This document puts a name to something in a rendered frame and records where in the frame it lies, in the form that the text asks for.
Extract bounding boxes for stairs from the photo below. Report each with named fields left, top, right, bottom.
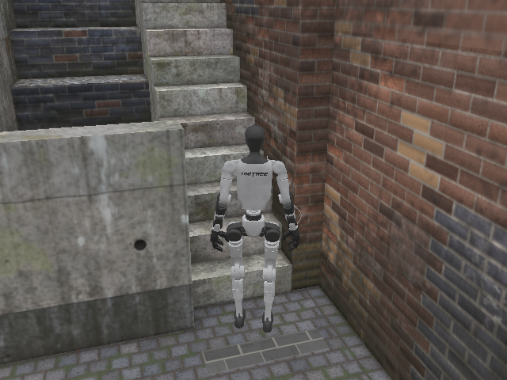
left=135, top=0, right=292, bottom=308

